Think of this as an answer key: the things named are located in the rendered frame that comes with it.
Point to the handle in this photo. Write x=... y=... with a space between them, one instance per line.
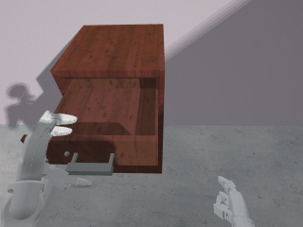
x=90 y=169

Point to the cabinet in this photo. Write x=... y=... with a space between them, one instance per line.
x=117 y=51

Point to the robot right hand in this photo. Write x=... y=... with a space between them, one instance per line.
x=235 y=205

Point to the left robot forearm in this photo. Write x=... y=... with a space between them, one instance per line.
x=25 y=205

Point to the drawer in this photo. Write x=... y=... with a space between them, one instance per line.
x=116 y=115

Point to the robot left hand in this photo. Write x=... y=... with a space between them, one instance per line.
x=32 y=165

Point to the right robot forearm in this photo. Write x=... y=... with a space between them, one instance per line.
x=242 y=221

